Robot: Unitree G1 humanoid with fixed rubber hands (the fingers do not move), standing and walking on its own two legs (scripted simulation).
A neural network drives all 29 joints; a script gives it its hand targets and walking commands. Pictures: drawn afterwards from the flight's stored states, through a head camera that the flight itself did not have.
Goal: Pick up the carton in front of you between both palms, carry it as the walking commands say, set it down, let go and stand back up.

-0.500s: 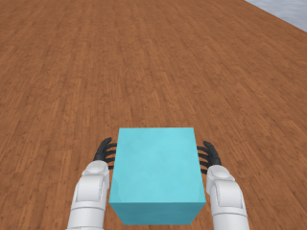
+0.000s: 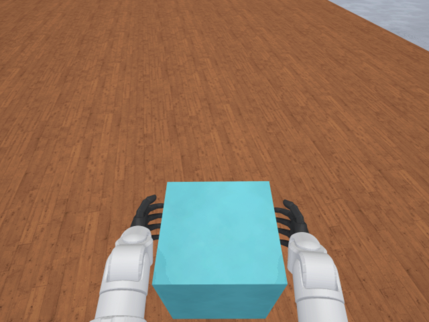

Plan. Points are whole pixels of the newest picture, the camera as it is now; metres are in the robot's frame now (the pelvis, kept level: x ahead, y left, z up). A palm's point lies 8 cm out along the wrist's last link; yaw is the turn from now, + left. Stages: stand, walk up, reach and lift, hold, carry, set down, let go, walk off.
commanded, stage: carry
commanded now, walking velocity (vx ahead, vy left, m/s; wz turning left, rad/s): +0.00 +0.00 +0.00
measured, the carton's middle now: (218, 253) +0.30 +0.00 -0.05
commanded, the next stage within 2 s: none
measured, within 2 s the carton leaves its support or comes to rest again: neither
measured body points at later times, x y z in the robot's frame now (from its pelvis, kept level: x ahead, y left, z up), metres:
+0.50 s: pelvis +0.11 +0.02 +0.02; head +0.13 +0.01 +0.47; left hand +0.42 +0.16 +0.05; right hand +0.41 -0.14 +0.04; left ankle +0.08 +0.12 -0.73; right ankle +0.13 -0.11 -0.70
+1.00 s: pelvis +0.34 +0.00 +0.00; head +0.37 +0.01 +0.45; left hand +0.65 +0.15 +0.03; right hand +0.65 -0.15 +0.04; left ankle +0.42 +0.08 -0.73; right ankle +0.24 -0.11 -0.72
